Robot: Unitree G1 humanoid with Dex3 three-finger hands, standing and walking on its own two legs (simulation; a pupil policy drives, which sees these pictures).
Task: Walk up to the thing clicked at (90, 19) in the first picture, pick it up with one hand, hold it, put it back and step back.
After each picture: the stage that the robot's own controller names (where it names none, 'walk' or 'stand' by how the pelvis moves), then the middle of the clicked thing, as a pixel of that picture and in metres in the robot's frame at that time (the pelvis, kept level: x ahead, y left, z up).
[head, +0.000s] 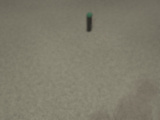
stand; (89, 22) +1.74 -0.12 -0.65
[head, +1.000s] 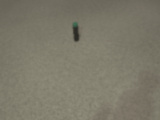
walk; (75, 32) +1.61 +0.16 -0.64
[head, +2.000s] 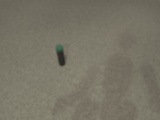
walk; (60, 55) +1.09 +0.27 -0.64
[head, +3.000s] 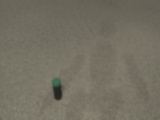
walk; (57, 89) +0.71 +0.17 -0.63
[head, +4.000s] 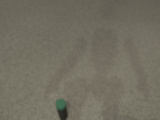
stand; (62, 110) +0.49 +0.15 -0.63
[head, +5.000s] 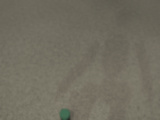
stand; (65, 119) +0.46 +0.12 -0.65
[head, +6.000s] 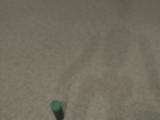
stand; (57, 111) +0.48 +0.20 -0.63
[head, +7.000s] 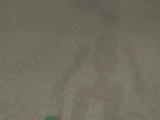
stand; out of the picture +0.44 +0.22 -0.66
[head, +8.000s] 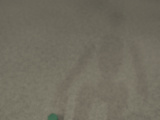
stand; out of the picture +0.45 +0.21 -0.66
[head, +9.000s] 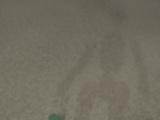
stand; out of the picture +0.44 +0.20 -0.66
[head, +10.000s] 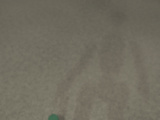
go down; out of the picture +0.44 +0.20 -0.66
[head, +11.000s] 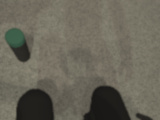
go down; (19, 47) +0.52 +0.23 -0.31
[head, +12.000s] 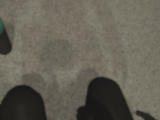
go down; out of the picture +0.51 +0.27 -0.25
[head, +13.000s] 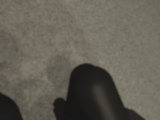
close in; out of the picture +0.49 +0.31 -0.17
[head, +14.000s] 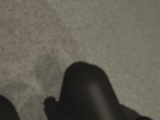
close; out of the picture +0.49 +0.33 -0.16
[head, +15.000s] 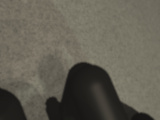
lift; out of the picture +0.44 +0.29 -0.17
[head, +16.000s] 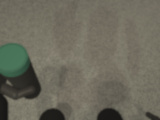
lift; (23, 77) +0.34 +0.19 +0.02
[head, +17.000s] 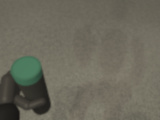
hold; (35, 90) +0.31 +0.16 +0.05
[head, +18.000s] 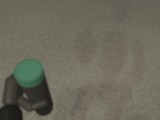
hold; (38, 92) +0.31 +0.15 +0.04
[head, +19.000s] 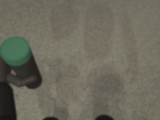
crouch; (26, 68) +0.40 +0.17 -0.02
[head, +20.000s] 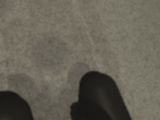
lower; out of the picture +0.51 +0.27 -0.06
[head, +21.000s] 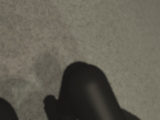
lower; out of the picture +0.46 +0.32 -0.17
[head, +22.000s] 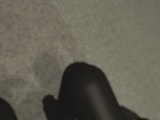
lower; out of the picture +0.46 +0.33 -0.17
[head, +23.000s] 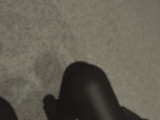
lower; out of the picture +0.47 +0.33 -0.17
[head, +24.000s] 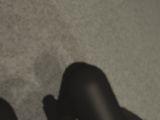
lower; out of the picture +0.46 +0.33 -0.17
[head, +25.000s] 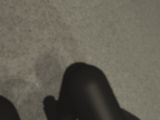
open; out of the picture +0.48 +0.31 -0.18
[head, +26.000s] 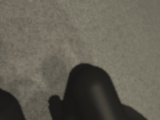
stand; out of the picture +0.47 +0.31 -0.18
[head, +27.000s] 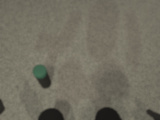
walk; (43, 77) +0.49 +0.20 -0.44
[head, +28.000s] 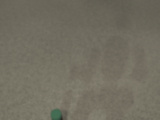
stand; out of the picture +0.45 +0.17 -0.60
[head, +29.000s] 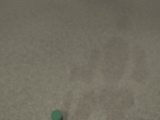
stand; out of the picture +0.45 +0.17 -0.60
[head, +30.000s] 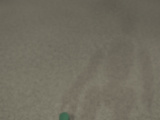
stand; out of the picture +0.46 +0.15 -0.65
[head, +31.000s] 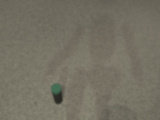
walk; (57, 94) +0.53 +0.14 -0.64
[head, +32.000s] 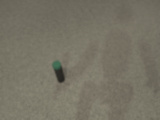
walk; (59, 72) +0.78 +0.24 -0.63
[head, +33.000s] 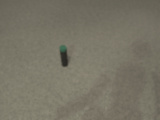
stand; (64, 56) +1.10 +0.19 -0.63
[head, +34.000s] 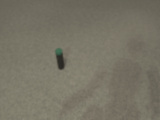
stand; (60, 59) +1.09 +0.21 -0.66
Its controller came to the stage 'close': yes
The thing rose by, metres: 0.68
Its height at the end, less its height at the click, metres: +0.00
